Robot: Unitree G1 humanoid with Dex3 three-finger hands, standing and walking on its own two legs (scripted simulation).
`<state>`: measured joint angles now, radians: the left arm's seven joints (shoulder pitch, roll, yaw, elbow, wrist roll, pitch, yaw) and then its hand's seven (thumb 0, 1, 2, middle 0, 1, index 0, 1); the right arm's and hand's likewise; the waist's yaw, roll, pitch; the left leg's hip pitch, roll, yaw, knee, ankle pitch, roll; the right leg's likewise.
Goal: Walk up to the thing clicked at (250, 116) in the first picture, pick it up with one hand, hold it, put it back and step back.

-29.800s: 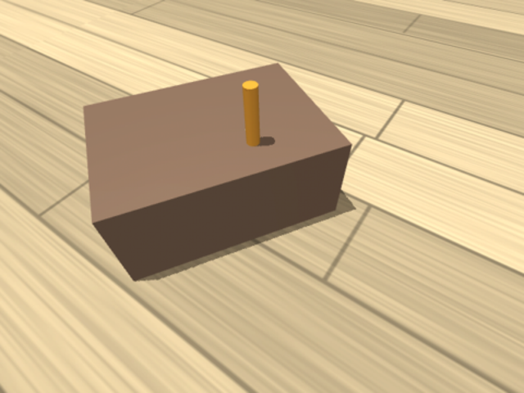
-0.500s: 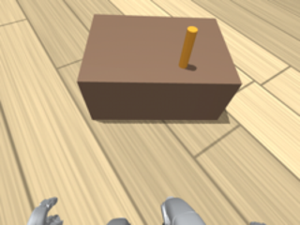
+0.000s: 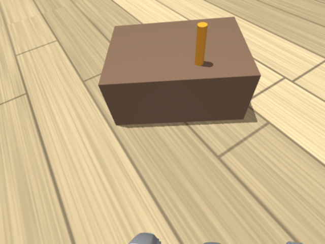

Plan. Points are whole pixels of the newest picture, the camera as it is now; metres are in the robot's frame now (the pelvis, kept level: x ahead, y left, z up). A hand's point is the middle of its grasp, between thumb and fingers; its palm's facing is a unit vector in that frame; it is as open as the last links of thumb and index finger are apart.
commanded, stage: step back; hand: right
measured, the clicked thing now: (200, 45) +1.16 -0.19 -0.22
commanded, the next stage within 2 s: stand in 0.98 s
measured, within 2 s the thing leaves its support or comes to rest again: neither
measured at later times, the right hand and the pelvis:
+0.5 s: hand out of the picture +0.08 -0.26 -0.15, palm faces -0.07 +0.93 -0.36, open 7.4 cm; pelvis +0.00 +0.00 +0.00, yaw +2 degrees
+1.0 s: hand (252, 238) +0.16 -0.20 -0.14, palm faces -0.03 +0.94 -0.35, open 7.4 cm; pelvis +0.03 +0.04 +0.01, yaw +0 degrees
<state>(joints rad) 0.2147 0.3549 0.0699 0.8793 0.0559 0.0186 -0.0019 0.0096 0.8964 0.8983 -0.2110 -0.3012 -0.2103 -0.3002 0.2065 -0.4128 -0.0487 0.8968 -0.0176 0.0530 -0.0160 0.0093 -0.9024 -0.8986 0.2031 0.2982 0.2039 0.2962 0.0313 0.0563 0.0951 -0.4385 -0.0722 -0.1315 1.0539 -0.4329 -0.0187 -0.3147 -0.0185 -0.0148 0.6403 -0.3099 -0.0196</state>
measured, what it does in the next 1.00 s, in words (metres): steps on the spot: left foot, then right foot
